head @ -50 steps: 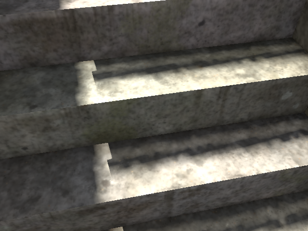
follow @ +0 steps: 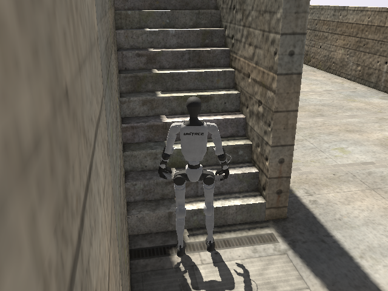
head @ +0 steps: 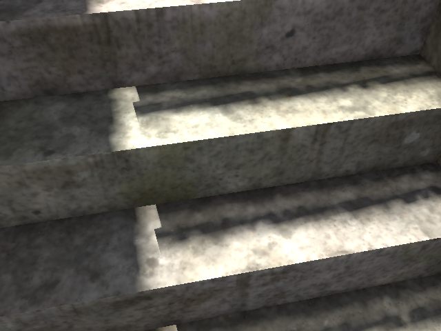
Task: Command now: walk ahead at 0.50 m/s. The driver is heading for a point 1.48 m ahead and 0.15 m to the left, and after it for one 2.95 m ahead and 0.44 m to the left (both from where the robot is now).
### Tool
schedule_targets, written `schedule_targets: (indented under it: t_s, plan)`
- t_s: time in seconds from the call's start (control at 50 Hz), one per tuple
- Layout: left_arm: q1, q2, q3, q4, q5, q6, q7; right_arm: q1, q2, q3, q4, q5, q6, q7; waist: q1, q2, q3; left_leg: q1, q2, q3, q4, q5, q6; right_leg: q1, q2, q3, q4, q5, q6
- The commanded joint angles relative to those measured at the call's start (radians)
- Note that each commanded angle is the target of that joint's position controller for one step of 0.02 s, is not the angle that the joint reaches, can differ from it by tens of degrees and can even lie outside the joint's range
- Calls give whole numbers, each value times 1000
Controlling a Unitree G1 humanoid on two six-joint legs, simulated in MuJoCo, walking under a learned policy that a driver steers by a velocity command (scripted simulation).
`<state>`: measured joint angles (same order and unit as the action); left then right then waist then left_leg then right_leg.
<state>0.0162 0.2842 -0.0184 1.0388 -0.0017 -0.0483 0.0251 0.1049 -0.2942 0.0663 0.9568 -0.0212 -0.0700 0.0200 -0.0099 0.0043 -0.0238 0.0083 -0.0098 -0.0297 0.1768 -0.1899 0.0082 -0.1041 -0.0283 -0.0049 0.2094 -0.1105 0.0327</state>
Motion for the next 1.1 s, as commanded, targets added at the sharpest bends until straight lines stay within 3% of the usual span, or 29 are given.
schedule_targets:
  t_s: [0.02, 0.06, 0.1, 0.12, 0.16, 0.2, 0.24, 0.28, 0.32, 0.36, 0.4, 0.44, 0.48, 0.5, 0.54, 0.58, 0.62, 0.64, 0.68, 0.72, 0.76, 0.78, 0.82, 0.86, 0.88, 0.92, 0.98, 1.0, 1.1]
  plan:
    - [-79, 126, 22, -57, -4, -13, 4, -51, -130, -27, -55, -1, -12, -3, 0, 3, -62, -10, 95, -67, 0, 285, -22, 42, -72, 55, 5, 206, -21]
    - [-75, 127, 22, -60, 6, -12, 2, -47, -120, -24, -53, 5, -14, -3, 0, 7, -54, -16, 96, -62, 3, 286, -18, 46, -76, 64, -4, 225, -14]
    - [-79, 126, 23, -57, -4, -12, 4, -51, -130, -27, -55, -1, -12, -3, 1, 3, -62, -10, 95, -67, 0, 285, -22, 42, -72, 55, 5, 206, -21]
    - [-75, 127, 22, -61, 6, -12, 2, -47, -121, -25, -53, 5, -14, -3, 1, 8, -55, -17, 95, -62, 2, 286, -18, 48, -75, 64, -3, 226, -14]
    - [-78, 127, 23, -58, -4, -12, 4, -51, -130, -27, -55, -1, -12, -2, 1, 3, -63, -9, 95, -68, 0, 284, -22, 43, -72, 55, 4, 204, -21]
    - [-74, 127, 22, -61, 6, -12, 2, -47, -120, -24, -53, 5, -14, -3, 0, 7, -54, -16, 95, -62, 2, 285, -18, 46, -75, 64, -4, 223, -13]
    - [-78, 126, 23, -58, -4, -12, 4, -51, -130, -27, -55, -1, -12, -2, 1, 3, -62, -10, 95, -68, 0, 285, -22, 42, -72, 55, 4, 204, -20]
    - [-74, 127, 22, -62, 6, -12, 2, -46, -120, -24, -53, 5, -14, -3, 0, 7, -54, -16, 95, -63, 2, 286, -18, 47, -75, 64, -4, 224, -13]
    - [-77, 126, 23, -58, -4, -12, 4, -50, -130, -27, -55, -1, -12, -2, 1, 3, -62, -10, 95, -68, 0, 285, -22, 42, -72, 55, 4, 205, -20]
    - [-73, 127, 22, -62, 6, -12, 2, -46, -120, -24, -53, 5, -14, -3, 0, 7, -54, -16, 95, -63, 2, 286, -18, 47, -75, 64, -4, 224, -13]
    - [-77, 126, 23, -59, -4, -12, 4, -50, -130, -27, -55, -1, -12, -2, 1, 3, -62, -9, 94, -68, 0, 286, -22, 42, -72, 55, 4, 205, -20]
    - [-73, 127, 22, -62, 6, -12, 2, -46, -120, -24, -53, 5, -14, -3, 0, 7, -54, -16, 95, -63, 2, 287, -18, 47, -75, 64, -4, 224, -12]
    - [-76, 127, 23, -59, -4, -12, 4, -50, -130, -27, -55, 0, -12, -2, 1, 3, -62, -9, 94, -69, 0, 286, -22, 43, -72, 55, 4, 205, -20]
    - [-72, 127, 22, -63, 6, -12, 2, -46, -122, -25, -53, 5, -14, -3, 1, 8, -54, -16, 95, -64, 2, 288, -18, 49, -75, 64, -4, 225, -12]
    - [-76, 127, 23, -60, -4, -12, 4, -50, -130, -27, -55, 0, -12, -2, 1, 3, -62, -9, 94, -69, 0, 286, -22, 43, -72, 55, 4, 204, -19]
    - [-72, 127, 22, -63, 6, -12, 2, -46, -120, -24, -53, 5, -14, -3, 0, 7, -53, -16, 95, -64, 2, 287, -18, 47, -75, 64, -5, 223, -12]
    - [-75, 127, 23, -60, -4, -12, 5, -50, -131, -27, -54, 0, -12, -2, 1, 3, -61, -10, 94, -69, -1, 286, -22, 43, -72, 55, 4, 204, -19]
    - [-71, 127, 22, -63, 6, -12, 2, -46, -122, -25, -53, 5, -15, -3, 1, 8, -54, -16, 94, -64, 2, 288, -18, 49, -75, 63, -4, 225, -12]
    - [-75, 127, 23, -60, -4, -12, 5, -50, -131, -27, -54, 0, -12, -2, 1, 3, -62, -9, 94, -70, 0, 286, -22, 43, -72, 54, 4, 203, -19]
    - [-71, 127, 22, -63, 6, -12, 2, -45, -120, -24, -53, 5, -14, -3, 0, 7, -53, -16, 94, -65, 2, 287, -19, 47, -75, 64, -5, 223, -12]
    - [-74, 127, 23, -60, -4, -12, 5, -49, -131, -27, -54, 0, -12, -2, 1, 3, -61, -10, 94, -70, -1, 287, -22, 43, -72, 54, 4, 204, -19]
    - [-70, 127, 22, -64, 6, -12, 2, -45, -122, -25, -52, 5, -15, -3, 1, 8, -54, -16, 94, -65, 2, 289, -19, 49, -75, 63, -4, 224, -11]
    - [-74, 127, 23, -61, -4, -12, 5, -50, -131, -27, -54, 0, -12, -2, 1, 3, -62, -9, 94, -70, 0, 287, -22, 43, -71, 54, 4, 203, -18]
    - [-70, 127, 22, -64, 6, -12, 2, -45, -120, -24, -53, 5, -14, -3, 1, 7, -53, -16, 94, -65, 2, 288, -19, 47, -75, 64, -5, 223, -11]
    - [-75, 130, 24, -60, -3, -12, 4, -46, -128, -26, -53, 0, -13, -3, -2, -2, -62, -11, 94, -70, -1, 286, -22, 47, -72, 54, 4, 209, -18]
    - [-69, 127, 22, -65, 6, -11, 2, -45, -122, -25, -52, 5, -15, -3, 1, 8, -54, -16, 94, -65, 2, 289, -19, 49, -75, 63, -4, 224, -11]
    - [-72, 126, 22, -60, -3, -12, 5, -51, -129, -27, -55, 0, -12, -2, 2, 5, -60, -9, 93, -70, 0, 286, -22, 40, -71, 54, 3, 199, -18]
    - [-69, 127, 22, -65, 6, -12, 3, -44, -120, -24, -53, 5, -14, -3, 1, 7, -53, -16, 94, -65, 2, 288, -19, 47, -75, 64, -5, 223, -11]
    - [-71, 127, 22, -61, -4, -12, 5, -51, -127, -26, -55, 0, -12, -2, 2, 4, -59, -8, 93, -71, -1, 284, -22, 39, -71, 55, 2, 196, -18]
